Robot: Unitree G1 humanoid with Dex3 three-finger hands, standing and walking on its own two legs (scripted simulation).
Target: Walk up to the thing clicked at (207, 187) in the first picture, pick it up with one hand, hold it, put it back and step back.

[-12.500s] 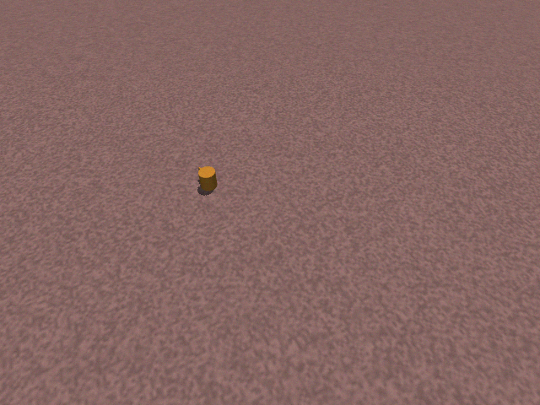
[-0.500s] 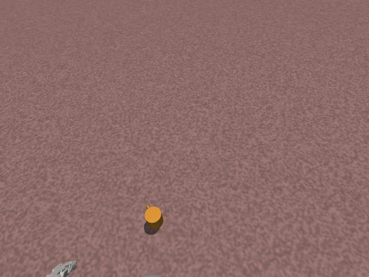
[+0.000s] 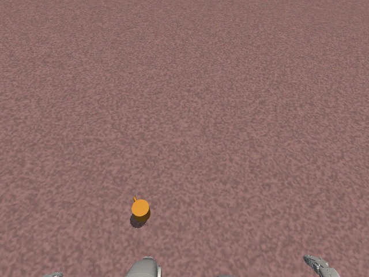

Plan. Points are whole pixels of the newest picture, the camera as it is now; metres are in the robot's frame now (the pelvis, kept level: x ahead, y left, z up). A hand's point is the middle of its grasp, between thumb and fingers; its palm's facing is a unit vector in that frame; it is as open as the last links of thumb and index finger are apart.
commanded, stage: walk up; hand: left
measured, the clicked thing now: (139, 208) +0.49 +0.23 -0.70
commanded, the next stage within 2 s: none
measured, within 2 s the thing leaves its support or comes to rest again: neither
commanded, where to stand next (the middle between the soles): +0.09 -0.02 m, yaw +0 degrees
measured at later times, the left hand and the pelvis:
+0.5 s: hand out of the picture +0.05 +0.26 -0.13, palm faces +0.01 -0.94 -0.35, open 7.4 cm; pelvis -0.03 +0.00 +0.02, yaw +1 degrees
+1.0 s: hand out of the picture +0.06 +0.26 -0.13, palm faces +0.05 -0.94 -0.35, open 7.4 cm; pelvis +0.00 -0.01 +0.03, yaw +3 degrees
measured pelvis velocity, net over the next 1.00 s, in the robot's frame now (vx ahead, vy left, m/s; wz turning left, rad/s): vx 0.00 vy -0.01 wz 0.05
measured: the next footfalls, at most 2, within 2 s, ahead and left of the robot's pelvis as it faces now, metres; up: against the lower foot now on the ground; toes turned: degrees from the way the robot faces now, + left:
right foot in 0.04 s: +0.01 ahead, -0.14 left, +0.00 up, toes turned +1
left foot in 0.24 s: +0.06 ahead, +0.13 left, +0.00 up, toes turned -1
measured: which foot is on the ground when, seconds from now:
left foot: down 0.00-0.08, up 0.10-0.22, down 0.24-1.00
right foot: up 0.00-0.02, down 0.04-1.00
